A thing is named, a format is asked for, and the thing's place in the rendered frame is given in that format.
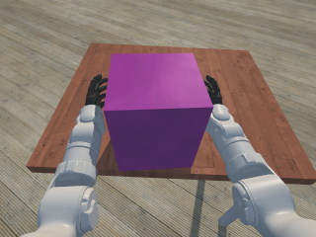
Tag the left robot upper arm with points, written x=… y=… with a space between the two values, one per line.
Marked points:
x=67 y=212

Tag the right robot upper arm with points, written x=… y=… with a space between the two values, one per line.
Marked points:
x=265 y=203

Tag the right robot forearm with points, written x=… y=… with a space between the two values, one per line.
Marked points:
x=240 y=159

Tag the robot right hand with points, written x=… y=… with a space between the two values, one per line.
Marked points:
x=213 y=90

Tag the robot left hand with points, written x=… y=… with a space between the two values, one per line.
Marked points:
x=93 y=96

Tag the carton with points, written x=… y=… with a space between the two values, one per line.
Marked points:
x=156 y=109

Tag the table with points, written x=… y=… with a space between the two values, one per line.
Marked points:
x=244 y=92

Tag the left robot forearm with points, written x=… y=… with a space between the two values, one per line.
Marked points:
x=78 y=166

